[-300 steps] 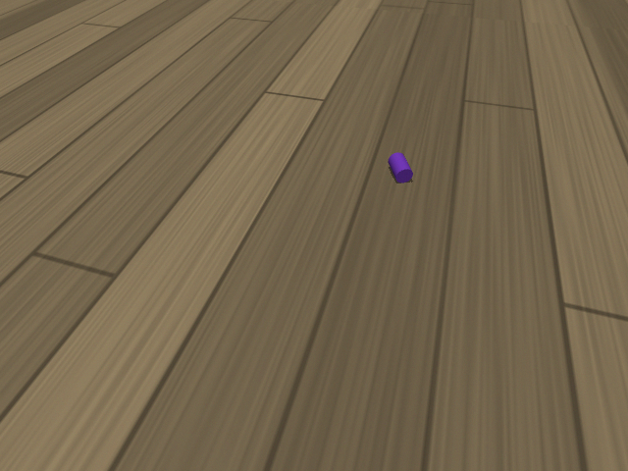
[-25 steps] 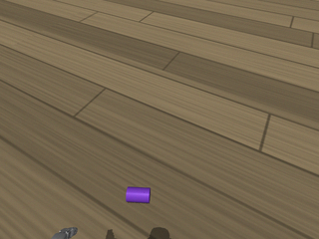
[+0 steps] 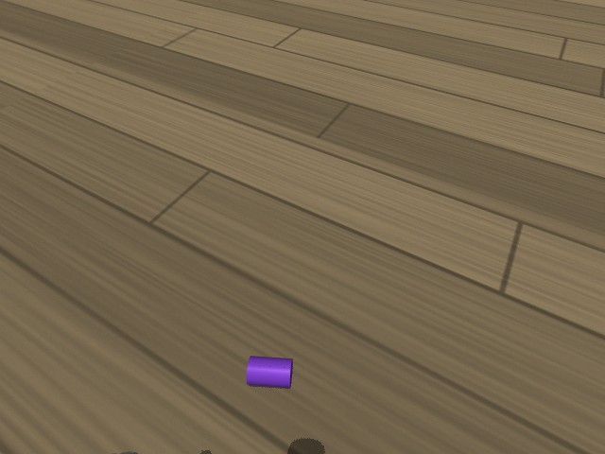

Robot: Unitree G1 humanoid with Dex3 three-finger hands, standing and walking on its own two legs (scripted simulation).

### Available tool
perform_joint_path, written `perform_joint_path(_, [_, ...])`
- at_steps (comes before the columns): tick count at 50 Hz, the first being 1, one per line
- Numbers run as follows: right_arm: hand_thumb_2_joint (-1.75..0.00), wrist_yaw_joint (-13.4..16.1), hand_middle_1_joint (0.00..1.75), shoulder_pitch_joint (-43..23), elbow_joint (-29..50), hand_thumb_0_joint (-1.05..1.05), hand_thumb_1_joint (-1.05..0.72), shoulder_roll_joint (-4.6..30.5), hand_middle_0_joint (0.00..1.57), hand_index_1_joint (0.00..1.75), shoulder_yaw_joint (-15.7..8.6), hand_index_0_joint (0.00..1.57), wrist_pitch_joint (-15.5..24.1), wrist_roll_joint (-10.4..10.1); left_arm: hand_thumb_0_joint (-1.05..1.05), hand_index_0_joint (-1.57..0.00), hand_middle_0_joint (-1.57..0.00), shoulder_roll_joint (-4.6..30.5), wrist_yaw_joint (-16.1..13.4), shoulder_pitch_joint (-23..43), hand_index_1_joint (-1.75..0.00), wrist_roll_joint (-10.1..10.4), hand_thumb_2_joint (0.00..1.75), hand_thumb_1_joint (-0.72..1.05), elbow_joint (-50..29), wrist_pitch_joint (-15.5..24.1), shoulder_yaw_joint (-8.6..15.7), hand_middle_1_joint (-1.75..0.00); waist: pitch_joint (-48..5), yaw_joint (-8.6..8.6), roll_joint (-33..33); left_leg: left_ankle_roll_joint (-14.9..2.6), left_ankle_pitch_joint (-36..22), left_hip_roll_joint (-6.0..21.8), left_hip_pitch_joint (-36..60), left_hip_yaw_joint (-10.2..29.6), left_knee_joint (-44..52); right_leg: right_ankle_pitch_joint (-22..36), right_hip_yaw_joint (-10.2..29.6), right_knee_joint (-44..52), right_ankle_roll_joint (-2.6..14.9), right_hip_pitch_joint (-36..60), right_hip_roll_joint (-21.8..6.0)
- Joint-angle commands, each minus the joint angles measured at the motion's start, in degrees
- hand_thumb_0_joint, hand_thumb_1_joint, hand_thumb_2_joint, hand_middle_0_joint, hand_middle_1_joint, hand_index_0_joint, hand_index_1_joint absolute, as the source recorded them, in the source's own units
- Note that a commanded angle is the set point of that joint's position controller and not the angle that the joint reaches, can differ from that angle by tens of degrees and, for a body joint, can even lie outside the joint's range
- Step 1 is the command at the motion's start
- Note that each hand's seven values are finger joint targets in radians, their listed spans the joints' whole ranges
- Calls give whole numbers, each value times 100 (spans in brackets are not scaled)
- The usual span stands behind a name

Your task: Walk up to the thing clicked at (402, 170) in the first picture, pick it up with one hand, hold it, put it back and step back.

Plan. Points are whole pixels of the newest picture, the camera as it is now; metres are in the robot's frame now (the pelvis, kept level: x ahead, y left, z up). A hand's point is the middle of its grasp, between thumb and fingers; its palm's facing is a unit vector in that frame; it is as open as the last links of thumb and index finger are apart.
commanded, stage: walk up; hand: left
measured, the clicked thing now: (270, 371) +0.47 +0.16 -0.73
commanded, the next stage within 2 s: stand in 0.08 s
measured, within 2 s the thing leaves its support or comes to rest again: neither
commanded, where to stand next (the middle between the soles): +0.10 -0.02 m, yaw +0 degrees
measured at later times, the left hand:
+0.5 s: hand out of the picture +0.09 +0.26 -0.15, palm faces +0.00 -0.94 -0.34, open 7.3 cm
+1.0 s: hand out of the picture +0.08 +0.25 -0.15, palm faces -0.02 -0.94 -0.34, open 7.3 cm
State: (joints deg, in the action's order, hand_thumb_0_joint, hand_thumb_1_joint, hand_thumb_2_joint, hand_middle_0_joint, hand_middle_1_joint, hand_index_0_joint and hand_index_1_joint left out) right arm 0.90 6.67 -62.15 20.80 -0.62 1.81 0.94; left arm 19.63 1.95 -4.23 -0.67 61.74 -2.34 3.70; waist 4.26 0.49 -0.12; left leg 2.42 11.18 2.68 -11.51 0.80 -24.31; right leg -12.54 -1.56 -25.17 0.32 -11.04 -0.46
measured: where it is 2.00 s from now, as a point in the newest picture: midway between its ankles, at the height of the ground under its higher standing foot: outside the picture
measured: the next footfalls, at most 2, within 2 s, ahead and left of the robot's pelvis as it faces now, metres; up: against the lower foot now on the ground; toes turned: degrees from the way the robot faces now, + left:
none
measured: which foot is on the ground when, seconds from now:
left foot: down 0.00-1.00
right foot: down 0.00-1.00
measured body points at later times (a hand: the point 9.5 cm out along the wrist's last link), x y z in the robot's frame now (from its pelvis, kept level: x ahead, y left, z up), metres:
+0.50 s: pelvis +0.01 +0.01 +0.01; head +0.02 +0.00 +0.46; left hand +0.09 +0.31 -0.12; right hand +0.09 -0.29 -0.13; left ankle +0.02 +0.15 -0.74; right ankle +0.01 -0.12 -0.74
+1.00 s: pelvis +0.01 +0.00 +0.01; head +0.02 +0.00 +0.46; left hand +0.09 +0.30 -0.12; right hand +0.08 -0.30 -0.13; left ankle +0.02 +0.15 -0.74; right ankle +0.01 -0.12 -0.74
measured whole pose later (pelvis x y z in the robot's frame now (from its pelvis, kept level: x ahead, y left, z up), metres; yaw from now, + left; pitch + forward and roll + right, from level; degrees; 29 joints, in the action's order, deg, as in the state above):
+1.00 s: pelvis +0.01 +0.00 +0.01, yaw +0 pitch -2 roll +0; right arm -0.6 5.8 -66.1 20.6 0.0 0.6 0.6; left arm 19.7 0.3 -5.9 0.0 65.7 0.7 0.1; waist 3.1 -0.1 0.4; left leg 2.4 8.6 2.4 -6.6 0.2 -17.4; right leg -10.1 -1.2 -18.8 -0.2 -6.6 -0.7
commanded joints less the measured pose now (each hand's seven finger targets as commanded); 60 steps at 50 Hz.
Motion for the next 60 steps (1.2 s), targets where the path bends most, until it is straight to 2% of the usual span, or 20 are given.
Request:
perform_joint_path(1, [-90,67,30,-144,333,0,-90,1269,20,30,-251,20,105,2,0,-20,-20,1232,-58,289,-30,-34,90,90,-469,154,226,-30,-580,-19,-36,-429,-315,398,-31,430,372,-81,635,583,217,209,-578])
perform_joint_path(3, [-90,67,30,-151,348,0,-90,1258,20,30,-252,20,105,-3,0,-20,-20,1243,-64,255,-30,-43,90,90,-467,160,233,-30,-587,-26,-86,-428,-407,394,-1,418,327,-10,645,616,217,200,-596])
perform_joint_path(4, [-90,-1,30,-334,292,0,-90,1086,20,30,-179,20,59,17,0,-20,-20,1082,-82,197,-30,44,90,90,-315,259,54,-30,-760,-35,234,-355,-211,451,252,434,528,-114,794,878,185,236,-739])
perform_joint_path(5, [-90,-26,30,-360,304,0,-90,1059,20,30,-169,20,52,18,0,-20,-20,1150,-98,261,-30,29,90,90,-304,313,58,-30,-686,-79,165,-316,-385,440,281,463,559,40,776,890,167,240,-726])
perform_joint_path(8, [-90,-50,30,-305,199,0,-90,1141,20,30,-166,20,34,10,0,-20,-20,1214,-142,265,-30,44,90,90,-206,386,32,-30,-633,-73,128,-311,-700,466,314,453,657,592,670,828,118,445,-698])
perform_joint_path(13, [-90,-62,30,-387,131,0,-90,1188,20,30,-177,20,36,-24,0,-20,-20,1181,-165,124,-30,42,90,90,-64,422,-43,-30,-715,-37,73,-305,-1034,526,578,451,741,975,580,834,75,572,-691])
perform_joint_path(15, [-90,-62,30,-363,93,0,-90,1172,20,30,-164,20,37,-22,0,-20,-20,1190,-178,131,-30,43,90,90,-31,430,-55,-30,-681,-46,23,-281,-1012,526,618,432,799,961,571,854,60,556,-685])
perform_joint_path(19, [-90,-75,30,-405,52,0,-90,1147,20,30,-154,20,8,-26,0,-20,-20,1185,-192,129,-30,42,90,90,0,421,-98,-30,-501,-33,-11,-257,-640,511,518,436,909,524,571,966,36,412,-670])
perform_joint_path(30, [-90,-96,30,-417,-10,0,-90,1147,20,30,-160,20,1,-36,0,-20,-20,1244,-220,113,-30,39,90,90,2,462,-150,-30,-653,-75,-1,-260,-865,528,654,380,869,912,577,957,46,496,-731])
perform_joint_path(34, [-90,-102,30,-389,-44,0,-90,1108,20,30,-139,20,-20,-33,0,-20,-20,1310,-226,138,-30,38,90,90,41,439,-135,-30,-452,-67,-77,-249,-456,487,448,408,998,430,587,1038,35,432,-710])
perform_joint_path(39, [-90,-96,30,-382,-35,0,-90,1149,20,30,-149,20,-3,-37,0,-20,-20,1297,-228,78,-30,32,90,90,31,441,-138,-30,-628,-59,26,-254,-814,517,549,408,937,779,555,956,63,555,-720])
perform_joint_path(44, [-90,-94,30,-361,-44,0,-90,1144,20,30,-136,20,-7,-35,0,-20,-20,1318,-234,68,-30,35,90,90,16,453,-146,-30,-626,-62,3,-248,-887,520,602,387,896,923,562,951,54,516,-729])
perform_joint_path(53, [-90,-87,30,-301,-67,0,-90,1152,20,30,-110,20,-22,-42,0,-20,-20,1315,-219,47,-30,42,90,90,55,414,-137,-30,-465,-66,16,-244,-518,483,443,393,966,534,579,1012,58,449,-699])
perform_joint_path(56, [-90,-83,30,-316,-40,0,-90,1169,20,30,-115,20,-9,-42,0,-20,-20,1288,-219,11,-30,26,90,90,41,423,-149,-30,-586,-63,34,-253,-786,523,558,412,925,751,550,960,64,476,-707])
perform_joint_path(60, [-90,-74,30,-322,-44,0,-90,1180,20,30,-117,20,-16,-42,0,-20,-20,1285,-224,30,-30,41,90,90,35,419,-150,-30,-558,-56,-17,-246,-810,508,575,399,890,793,561,977,54,460,-702])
